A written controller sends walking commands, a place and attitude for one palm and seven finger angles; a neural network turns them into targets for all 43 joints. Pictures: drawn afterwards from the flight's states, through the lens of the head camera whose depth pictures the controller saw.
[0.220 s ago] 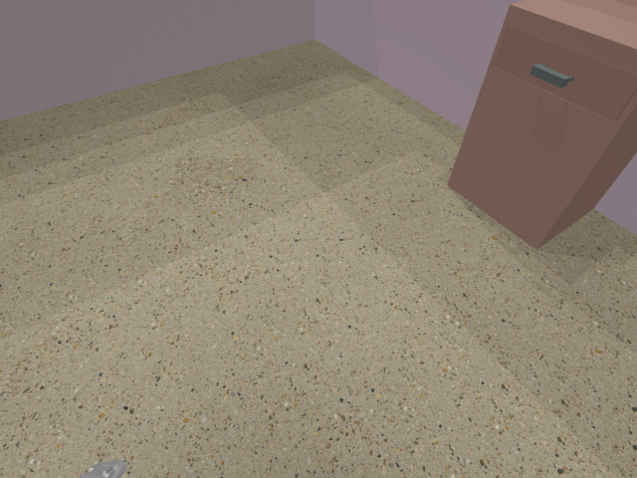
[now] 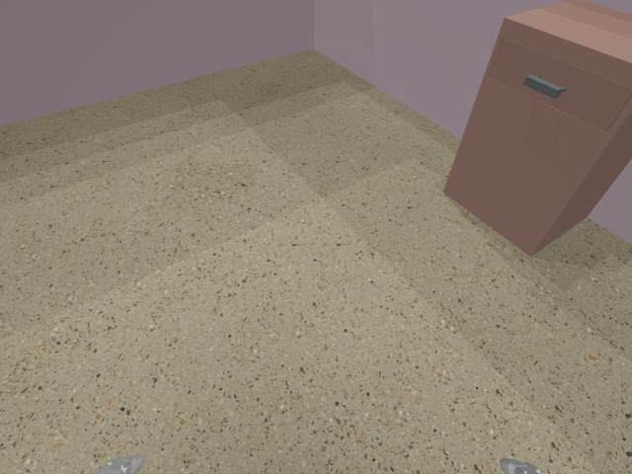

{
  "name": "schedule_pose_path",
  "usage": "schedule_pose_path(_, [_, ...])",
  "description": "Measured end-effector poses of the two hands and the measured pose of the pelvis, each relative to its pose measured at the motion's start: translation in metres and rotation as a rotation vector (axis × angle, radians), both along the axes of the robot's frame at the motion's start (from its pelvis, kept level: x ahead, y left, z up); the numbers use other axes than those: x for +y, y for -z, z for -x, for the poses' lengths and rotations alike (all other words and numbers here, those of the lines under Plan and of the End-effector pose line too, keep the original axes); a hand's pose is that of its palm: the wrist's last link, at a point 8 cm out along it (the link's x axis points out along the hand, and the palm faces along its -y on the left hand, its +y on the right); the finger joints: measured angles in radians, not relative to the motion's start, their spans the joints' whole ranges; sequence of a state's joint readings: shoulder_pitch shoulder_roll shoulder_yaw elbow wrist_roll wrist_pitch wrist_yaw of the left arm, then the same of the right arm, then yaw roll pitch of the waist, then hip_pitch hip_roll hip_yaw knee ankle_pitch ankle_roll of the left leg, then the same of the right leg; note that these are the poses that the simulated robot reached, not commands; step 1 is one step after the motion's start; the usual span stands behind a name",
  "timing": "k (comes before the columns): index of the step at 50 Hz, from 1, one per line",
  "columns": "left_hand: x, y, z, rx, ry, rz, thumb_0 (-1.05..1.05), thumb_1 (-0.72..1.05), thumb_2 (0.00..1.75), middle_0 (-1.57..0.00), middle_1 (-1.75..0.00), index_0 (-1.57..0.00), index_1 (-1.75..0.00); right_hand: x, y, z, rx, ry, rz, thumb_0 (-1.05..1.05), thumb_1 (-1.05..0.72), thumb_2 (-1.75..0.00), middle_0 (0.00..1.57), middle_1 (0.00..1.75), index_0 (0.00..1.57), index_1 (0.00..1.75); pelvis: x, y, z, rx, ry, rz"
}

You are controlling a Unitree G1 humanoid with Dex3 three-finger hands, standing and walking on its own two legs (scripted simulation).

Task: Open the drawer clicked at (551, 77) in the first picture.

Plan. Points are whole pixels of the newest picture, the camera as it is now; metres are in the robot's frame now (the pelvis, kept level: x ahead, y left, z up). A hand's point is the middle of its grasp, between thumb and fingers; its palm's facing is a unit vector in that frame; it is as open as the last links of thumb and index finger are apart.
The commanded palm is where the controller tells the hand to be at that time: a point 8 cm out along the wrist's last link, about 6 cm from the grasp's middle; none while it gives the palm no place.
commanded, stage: stand and wait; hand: left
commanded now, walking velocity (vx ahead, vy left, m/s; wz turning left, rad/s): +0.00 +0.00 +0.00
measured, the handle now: (546, 84) +1.33 -0.70 -0.10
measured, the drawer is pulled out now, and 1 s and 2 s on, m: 0.00 0.00 0.00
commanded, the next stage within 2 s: look at it before walking up in 0.74 s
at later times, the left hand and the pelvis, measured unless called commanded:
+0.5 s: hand out of the picture +0.06 +0.25 -0.15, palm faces -0.02 -0.94 -0.34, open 7.4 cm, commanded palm none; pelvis -0.02 -0.01 +0.00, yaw +0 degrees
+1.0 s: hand out of the picture +0.05 +0.24 -0.15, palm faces -0.02 -0.94 -0.33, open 7.4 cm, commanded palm none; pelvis -0.02 -0.01 +0.01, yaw +0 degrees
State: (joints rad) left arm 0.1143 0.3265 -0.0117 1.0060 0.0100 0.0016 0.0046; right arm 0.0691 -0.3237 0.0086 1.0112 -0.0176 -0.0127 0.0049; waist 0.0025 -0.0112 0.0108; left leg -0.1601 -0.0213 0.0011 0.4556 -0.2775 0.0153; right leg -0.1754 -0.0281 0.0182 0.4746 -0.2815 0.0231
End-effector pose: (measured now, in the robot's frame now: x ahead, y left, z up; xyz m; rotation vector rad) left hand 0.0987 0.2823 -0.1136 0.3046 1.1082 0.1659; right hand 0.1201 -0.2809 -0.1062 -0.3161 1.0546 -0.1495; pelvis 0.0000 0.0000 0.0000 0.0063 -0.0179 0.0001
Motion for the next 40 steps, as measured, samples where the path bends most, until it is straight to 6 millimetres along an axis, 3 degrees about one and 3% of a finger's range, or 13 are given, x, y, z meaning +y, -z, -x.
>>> schedule_pose_path(6, [-0.002,0.003,0.011,0.025,-0.013,0.005,0.00,0.90,0.90,-0.20,-0.30,-0.21,-0.30,-0.005,0.000,0.010,0.025,0.012,0.006,0.00,-0.90,-0.90,0.20,0.30,0.21,0.30,-0.003,-0.001,0.002,-0.005,0.000,0.001])
schedule_pose_path(23, [0.007,0.001,0.045,0.098,-0.035,-0.024,0.00,0.90,0.90,-0.20,-0.30,-0.21,-0.30,-0.021,0.006,0.061,0.138,0.060,0.022,0.00,-0.90,-0.90,0.20,0.30,0.21,0.30,-0.006,-0.004,0.014,-0.018,0.001,0.002])
schedule_pose_path(40, [0.002,-0.001,0.050,0.086,-0.027,-0.015,0.00,0.90,0.90,-0.20,-0.30,-0.21,-0.30,-0.019,0.008,0.075,0.148,0.057,0.007,0.00,-0.90,-0.90,0.20,0.30,0.21,0.30,-0.008,-0.006,0.024,-0.016,-0.002,0.000])
